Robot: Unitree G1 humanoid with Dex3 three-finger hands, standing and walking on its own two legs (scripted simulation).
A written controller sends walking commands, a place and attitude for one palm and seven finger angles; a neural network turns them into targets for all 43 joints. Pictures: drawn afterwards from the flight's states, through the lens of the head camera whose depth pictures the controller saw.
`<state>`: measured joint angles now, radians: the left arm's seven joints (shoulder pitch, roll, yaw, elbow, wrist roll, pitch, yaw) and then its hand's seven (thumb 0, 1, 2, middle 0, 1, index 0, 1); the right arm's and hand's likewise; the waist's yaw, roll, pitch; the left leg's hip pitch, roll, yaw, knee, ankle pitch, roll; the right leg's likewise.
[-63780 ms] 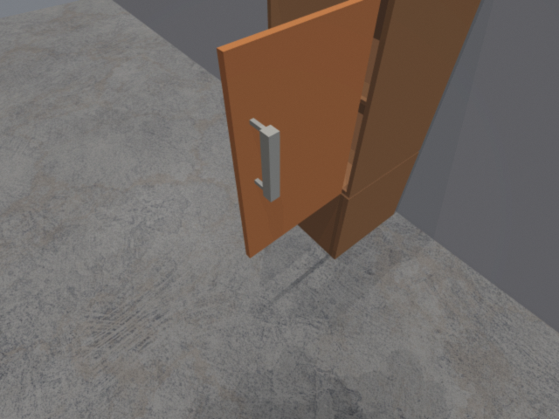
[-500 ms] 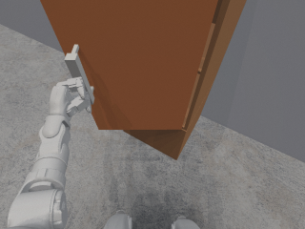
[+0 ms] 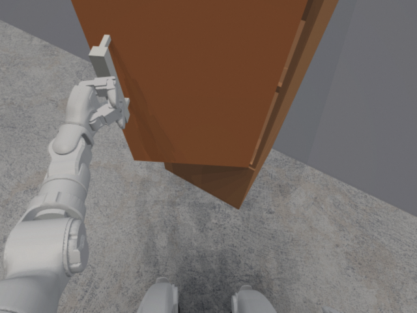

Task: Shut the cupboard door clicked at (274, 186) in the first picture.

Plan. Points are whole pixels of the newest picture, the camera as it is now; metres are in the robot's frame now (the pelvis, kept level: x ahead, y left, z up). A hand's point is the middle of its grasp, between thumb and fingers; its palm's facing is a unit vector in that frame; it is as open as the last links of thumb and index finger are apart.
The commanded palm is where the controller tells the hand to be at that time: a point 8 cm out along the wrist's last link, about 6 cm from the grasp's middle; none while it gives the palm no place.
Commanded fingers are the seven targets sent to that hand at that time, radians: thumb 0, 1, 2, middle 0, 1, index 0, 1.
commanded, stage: push the door shut along its arc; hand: left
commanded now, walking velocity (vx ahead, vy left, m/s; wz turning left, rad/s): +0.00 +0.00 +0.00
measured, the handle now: (115, 82) +0.55 +0.19 +0.09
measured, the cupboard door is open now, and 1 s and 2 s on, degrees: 27 8 7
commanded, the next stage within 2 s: pull the fist back off the door in 1.18 s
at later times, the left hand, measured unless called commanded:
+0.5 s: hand (135, 87) +0.53 +0.14 +0.10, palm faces -0.24 -0.97 -0.02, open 3.4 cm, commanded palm +0.54 +0.17 +0.10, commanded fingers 0.00 0.90 0.90 -1.30 -1.50 -1.30 -1.50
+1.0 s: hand (149, 68) +0.58 +0.12 +0.10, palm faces -0.32 -0.95 -0.01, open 3.1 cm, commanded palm +0.60 +0.13 +0.10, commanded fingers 0.00 0.90 0.90 -1.30 -1.50 -1.30 -1.50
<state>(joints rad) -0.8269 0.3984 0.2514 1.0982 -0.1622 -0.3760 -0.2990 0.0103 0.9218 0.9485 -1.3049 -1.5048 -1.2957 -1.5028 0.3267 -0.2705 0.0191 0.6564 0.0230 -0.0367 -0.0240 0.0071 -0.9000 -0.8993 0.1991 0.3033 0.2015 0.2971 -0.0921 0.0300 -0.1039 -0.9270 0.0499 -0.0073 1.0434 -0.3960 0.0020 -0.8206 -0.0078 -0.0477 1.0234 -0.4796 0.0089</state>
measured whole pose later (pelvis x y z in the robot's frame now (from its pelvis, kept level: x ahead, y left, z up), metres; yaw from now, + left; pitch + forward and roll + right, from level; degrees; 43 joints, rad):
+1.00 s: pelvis +0.00 +0.01 -0.03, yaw -3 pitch +27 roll -5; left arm -1.34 0.66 0.29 1.35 -0.03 -0.21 -0.44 0.02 0.90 0.90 -1.30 -1.50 -1.29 -1.50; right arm 0.42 -0.27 0.05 0.68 -0.02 -0.08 -0.01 0.00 -0.90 -0.90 0.20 0.30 0.20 0.30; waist -0.27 0.06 -0.09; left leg -1.24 0.08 -0.03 1.21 -0.45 0.02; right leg -1.11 0.03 -0.05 1.15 -0.50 0.02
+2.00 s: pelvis +0.03 -0.01 +0.00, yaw -1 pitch +20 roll -2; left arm -0.93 0.29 0.28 1.13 -0.04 -0.40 0.01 0.02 0.90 0.90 -1.30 -1.50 -1.29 -1.50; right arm 0.42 -0.28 -0.03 0.64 -0.04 0.02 0.07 0.00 -0.90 -0.90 0.20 0.30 0.20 0.30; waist -0.17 0.04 -0.12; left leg -0.96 0.07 -0.01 1.02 -0.42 -0.02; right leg -0.85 0.01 -0.04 1.00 -0.50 -0.01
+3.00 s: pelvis +0.03 +0.00 +0.06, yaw +0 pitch +0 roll +0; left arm -0.04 0.27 0.11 0.15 -0.08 -0.09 0.04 0.02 0.89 0.90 -1.09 -1.27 -1.08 -1.26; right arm 0.17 -0.23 0.04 0.55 0.05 0.01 -0.09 0.01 -0.90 -0.90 0.20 0.30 0.20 0.30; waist 0.02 0.05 -0.04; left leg -0.31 0.03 0.03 0.57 -0.26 0.00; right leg -0.22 -0.02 -0.02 0.57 -0.34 0.01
